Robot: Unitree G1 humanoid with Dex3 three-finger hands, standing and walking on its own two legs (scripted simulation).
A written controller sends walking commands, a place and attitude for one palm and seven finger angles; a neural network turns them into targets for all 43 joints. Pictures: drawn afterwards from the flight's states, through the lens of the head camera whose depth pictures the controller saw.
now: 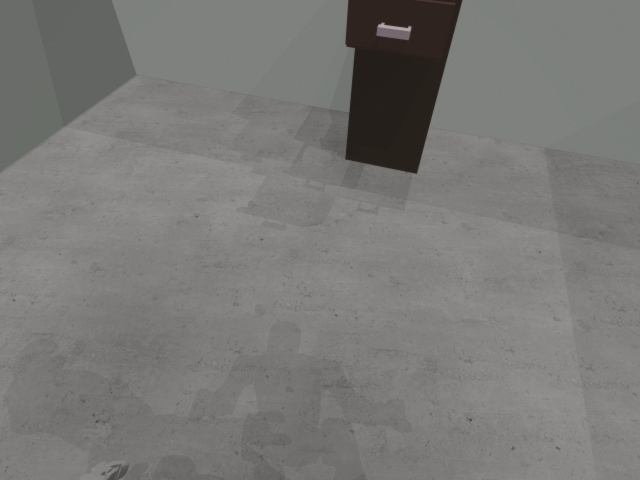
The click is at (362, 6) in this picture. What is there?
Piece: drawer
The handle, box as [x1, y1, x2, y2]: [376, 23, 411, 39]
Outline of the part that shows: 377,27 376,35 408,39 411,27 408,26 407,28 389,26 385,25 384,23 379,24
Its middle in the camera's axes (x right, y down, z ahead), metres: +0.24 -0.67 +1.24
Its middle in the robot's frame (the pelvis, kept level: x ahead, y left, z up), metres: +1.39 -0.17 +0.01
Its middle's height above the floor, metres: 0.78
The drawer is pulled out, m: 0.30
